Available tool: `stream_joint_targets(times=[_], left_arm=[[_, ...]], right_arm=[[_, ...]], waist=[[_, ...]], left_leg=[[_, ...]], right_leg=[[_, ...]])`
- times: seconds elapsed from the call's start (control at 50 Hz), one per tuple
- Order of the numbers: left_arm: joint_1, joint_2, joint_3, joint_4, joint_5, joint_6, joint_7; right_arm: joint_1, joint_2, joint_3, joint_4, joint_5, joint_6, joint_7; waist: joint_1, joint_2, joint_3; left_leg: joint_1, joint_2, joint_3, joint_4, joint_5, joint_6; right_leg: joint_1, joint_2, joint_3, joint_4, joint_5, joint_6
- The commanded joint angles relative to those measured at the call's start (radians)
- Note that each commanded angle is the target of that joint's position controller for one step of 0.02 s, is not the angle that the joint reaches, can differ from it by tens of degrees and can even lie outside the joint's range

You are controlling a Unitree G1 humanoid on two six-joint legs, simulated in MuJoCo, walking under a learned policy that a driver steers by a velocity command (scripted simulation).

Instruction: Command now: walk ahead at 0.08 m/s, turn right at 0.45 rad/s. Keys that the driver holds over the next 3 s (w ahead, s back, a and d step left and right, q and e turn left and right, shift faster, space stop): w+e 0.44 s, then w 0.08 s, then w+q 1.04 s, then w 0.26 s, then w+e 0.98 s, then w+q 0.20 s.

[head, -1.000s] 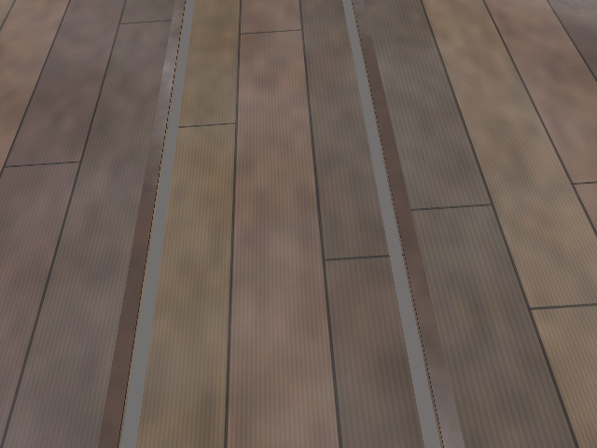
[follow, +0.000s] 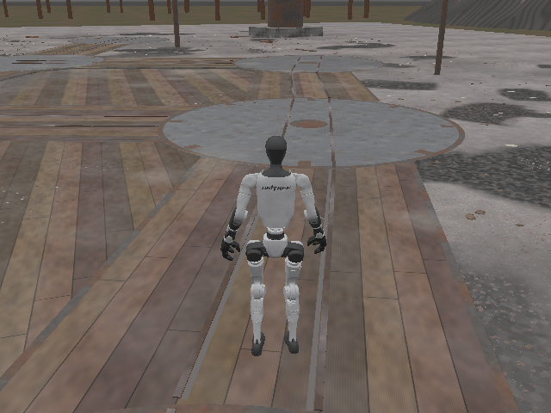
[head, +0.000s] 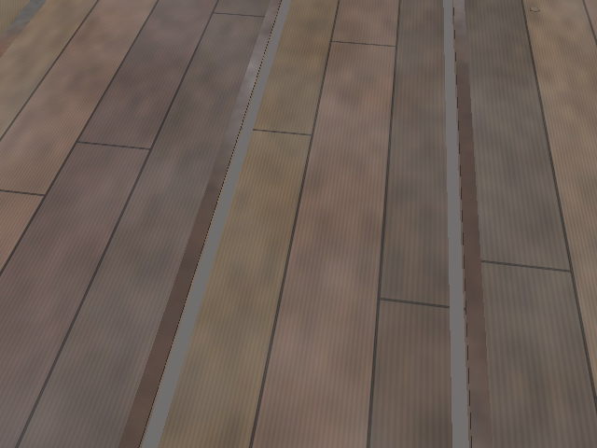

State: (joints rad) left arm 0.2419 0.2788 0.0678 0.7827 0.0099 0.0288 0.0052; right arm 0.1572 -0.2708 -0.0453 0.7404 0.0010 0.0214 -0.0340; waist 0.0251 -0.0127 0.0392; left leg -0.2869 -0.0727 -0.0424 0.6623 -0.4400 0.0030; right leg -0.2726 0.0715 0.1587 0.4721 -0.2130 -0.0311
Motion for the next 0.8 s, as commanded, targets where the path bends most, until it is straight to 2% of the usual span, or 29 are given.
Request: stream_joint_targets(times=[0.02,0.04,0.06,0.08,0.1,0.12,0.14,0.16,0.2,0.26,0.34,0.4,0.46,0.48,0.5,0.52,0.54,0.56,0.58,0.6,0.62,0.64,0.68,0.7,0.74,0.8], left_arm=[[0.007,0.171,0.057,-0.047,-0.002,0.013,-0.003],[-0.053,0.167,0.059,-0.063,-0.005,0.022,-0.008],[-0.098,0.137,0.054,-0.086,-0.007,0.022,-0.009],[-0.080,0.053,0.035,-0.109,-0.005,0.015,-0.010],[-0.105,0.073,0.032,-0.126,0.016,0.006,-0.007],[-0.135,0.142,0.046,-0.129,0.036,-0.002,-0.013],[-0.101,0.145,0.051,-0.106,0.029,-0.008,-0.029],[-0.062,0.138,0.050,-0.083,0.028,-0.009,-0.042],[-0.053,0.121,0.043,-0.072,0.032,-0.010,-0.065],[-0.128,0.099,0.032,-0.101,0.026,-0.010,-0.082],[-0.214,0.080,0.019,-0.135,0.030,-0.011,-0.093],[-0.284,0.058,0.003,-0.172,0.030,-0.018,-0.105],[-0.331,0.048,-0.009,-0.206,0.032,-0.021,-0.108],[-0.313,0.046,-0.011,-0.205,0.034,-0.023,-0.102],[-0.270,0.051,-0.007,-0.195,0.037,-0.026,-0.092],[-0.167,0.064,0.002,-0.166,0.039,-0.034,-0.080],[0.010,0.076,0.013,-0.105,0.046,-0.048,-0.064],[0.178,0.146,0.034,-0.066,0.062,-0.056,-0.045],[0.214,0.255,0.049,-0.065,0.052,-0.059,-0.031],[0.206,0.241,0.054,-0.068,0.020,-0.056,-0.020],[0.127,0.200,0.038,-0.046,0.021,-0.059,-0.012],[0.076,0.137,0.019,-0.040,0.022,-0.069,-0.013],[0.006,0.069,-0.004,-0.034,0.013,-0.089,-0.013],[0.012,0.055,-0.009,-0.027,0.012,-0.102,-0.013],[0.037,0.063,-0.007,-0.002,0.008,-0.121,-0.012],[0.077,0.059,-0.007,0.025,0.008,-0.130,-0.009]], right_arm=[[0.037,-0.056,-0.007,-0.071,-0.002,-0.022,0.001],[0.090,-0.048,-0.005,-0.056,-0.009,-0.025,0.001],[0.145,-0.081,-0.013,-0.040,-0.017,-0.029,-0.006],[0.214,-0.180,-0.032,-0.036,-0.028,-0.031,-0.016],[0.171,-0.285,-0.058,-0.044,-0.048,-0.029,-0.013],[0.142,-0.222,-0.047,-0.042,-0.051,-0.034,-0.011],[0.095,-0.163,-0.029,-0.046,-0.037,-0.043,-0.007],[0.069,-0.138,-0.022,-0.053,-0.031,-0.052,-0.002],[0.095,-0.131,-0.019,-0.043,-0.027,-0.072,0.000],[0.190,-0.138,-0.027,-0.004,-0.029,-0.091,0.016],[0.251,-0.136,-0.029,0.033,-0.028,-0.099,0.023],[0.262,-0.135,-0.028,0.053,-0.028,-0.104,0.025],[0.294,-0.145,-0.029,0.086,-0.027,-0.100,0.023],[0.298,-0.151,-0.028,0.097,-0.025,-0.096,0.022],[0.302,-0.164,-0.028,0.110,-0.022,-0.094,0.022],[0.306,-0.177,-0.028,0.122,-0.019,-0.090,0.022],[0.311,-0.169,-0.019,0.131,-0.011,-0.086,0.021],[0.303,-0.128,-0.002,0.104,-0.008,-0.088,0.025],[0.364,-0.006,0.024,0.055,0.007,-0.088,0.046],[0.235,-0.140,-0.013,0.057,-0.007,-0.086,0.038],[0.185,-0.123,-0.013,0.036,0.009,-0.092,0.042],[0.199,-0.097,-0.005,0.051,0.010,-0.098,0.046],[0.280,-0.075,-0.005,0.107,-0.018,-0.067,0.052],[0.298,-0.066,-0.008,0.123,-0.023,-0.053,0.058],[0.282,-0.047,-0.012,0.127,-0.023,-0.040,0.069],[0.176,-0.035,-0.016,0.105,-0.021,-0.034,0.078]], waist=[[-0.022,-0.118,-0.136],[-0.069,-0.106,-0.120],[-0.105,-0.050,-0.093],[-0.114,0.165,-0.098],[-0.109,0.256,-0.001],[-0.076,0.130,0.060],[-0.037,0.103,0.074],[-0.020,0.110,0.068],[-0.032,0.129,0.047],[-0.072,0.102,0.054],[-0.103,0.109,0.076],[-0.112,0.122,0.091],[-0.118,0.130,0.094],[-0.104,0.137,0.084],[-0.077,0.144,0.052],[-0.024,0.140,-0.016],[0.057,0.104,-0.119],[0.128,0.016,-0.239],[0.077,-0.233,-0.379],[0.133,-0.047,-0.340],[0.073,-0.043,-0.179],[0.030,-0.018,-0.099],[-0.039,-0.057,-0.045],[-0.045,-0.066,-0.041],[-0.058,-0.057,-0.013],[-0.041,-0.059,0.038]], left_leg=[[-0.023,-0.012,0.007,-0.105,-0.004,0.007],[0.114,-0.018,0.019,-0.241,0.056,0.021],[0.287,0.048,-0.048,-0.358,0.064,0.046],[0.428,0.305,-0.316,-0.474,-0.179,0.096],[0.308,0.467,-0.570,-0.576,-0.320,0.182],[0.225,0.459,-0.524,-0.556,-0.307,0.207],[0.207,0.398,-0.432,-0.555,-0.249,0.186],[0.220,0.344,-0.330,-0.557,-0.147,0.162],[0.250,0.298,-0.202,-0.558,0.009,0.154],[0.319,0.304,-0.116,-0.549,0.148,0.157],[0.357,0.323,-0.030,-0.540,0.277,0.162],[0.338,0.326,0.054,-0.517,0.410,0.153],[0.336,0.338,0.111,-0.474,0.553,0.136],[0.327,0.338,0.133,-0.437,0.680,0.130],[0.320,0.338,0.156,-0.358,0.899,0.124],[0.311,0.335,0.182,-0.214,1.095,0.118],[0.222,0.312,0.219,-0.016,1.097,0.099],[-0.002,0.277,0.223,0.258,0.746,0.080],[-0.329,0.098,0.174,0.607,-0.123,0.038],[-0.362,0.094,-0.007,0.695,-0.032,0.056],[-0.374,0.126,-0.031,0.674,0.068,0.068],[-0.330,0.155,-0.027,0.593,0.118,0.072],[-0.232,0.178,-0.017,0.505,0.155,0.058],[-0.206,0.169,-0.014,0.499,0.169,0.054],[-0.248,0.160,-0.013,0.484,0.211,0.050],[-0.373,0.162,-0.011,0.436,0.318,0.042]], right_leg=[[0.169,-0.199,0.299,-0.087,0.194,-0.159],[0.045,-0.150,0.280,-0.086,-0.028,-0.128],[-0.151,-0.081,0.236,-0.043,-0.261,-0.076],[-0.343,0.029,0.076,0.206,-0.426,-0.019],[-0.496,0.084,-0.034,0.370,-0.350,-0.007],[-0.475,-0.020,0.010,0.461,-0.254,-0.015],[-0.453,-0.029,-0.001,0.494,-0.185,-0.008],[-0.440,-0.035,-0.023,0.530,-0.131,0.008],[-0.447,-0.052,-0.064,0.596,-0.066,0.026],[-0.518,-0.069,-0.078,0.582,-0.011,0.039],[-0.550,-0.091,-0.108,0.482,0.036,0.044],[-0.490,-0.109,-0.173,0.353,0.056,0.026],[-0.386,-0.093,-0.247,0.220,-0.001,-0.022],[-0.313,-0.066,-0.271,0.179,-0.030,-0.046],[-0.213,-0.026,-0.295,0.154,-0.062,-0.072],[-0.072,0.018,-0.304,0.123,-0.070,-0.100],[0.180,0.041,-0.286,0.041,0.000,-0.128],[0.466,-0.148,-0.060,-0.005,-0.154,-0.165],[0.693,-0.510,0.485,-0.116,-0.194,-0.278],[0.577,-0.488,0.513,-0.175,-0.089,-0.263],[0.431,-0.446,0.307,-0.176,0.041,-0.231],[0.303,-0.394,0.177,-0.206,0.155,-0.193],[0.172,-0.310,0.005,-0.263,0.207,-0.132],[0.145,-0.301,-0.031,-0.284,0.237,-0.126],[0.142,-0.288,-0.092,-0.318,0.285,-0.114],[0.168,-0.273,-0.174,-0.356,0.304,-0.088]])
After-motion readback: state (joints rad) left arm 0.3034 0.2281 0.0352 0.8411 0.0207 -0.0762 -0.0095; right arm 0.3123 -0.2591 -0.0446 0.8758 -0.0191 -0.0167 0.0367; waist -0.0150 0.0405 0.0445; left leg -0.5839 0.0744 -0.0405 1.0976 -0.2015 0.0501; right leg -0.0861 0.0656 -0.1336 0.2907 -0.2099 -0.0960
